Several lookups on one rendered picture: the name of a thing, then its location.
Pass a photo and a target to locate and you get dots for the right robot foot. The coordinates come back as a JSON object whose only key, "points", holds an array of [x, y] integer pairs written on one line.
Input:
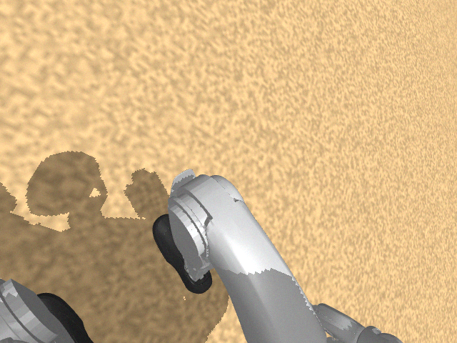
{"points": [[165, 242]]}

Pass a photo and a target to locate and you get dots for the right robot hand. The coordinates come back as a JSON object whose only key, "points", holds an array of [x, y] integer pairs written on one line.
{"points": [[337, 324]]}

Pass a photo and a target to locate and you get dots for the right robot arm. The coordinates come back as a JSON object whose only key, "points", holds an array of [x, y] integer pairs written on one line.
{"points": [[372, 334]]}

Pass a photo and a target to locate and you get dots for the left robot foot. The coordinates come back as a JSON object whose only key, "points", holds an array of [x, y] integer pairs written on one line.
{"points": [[67, 316]]}

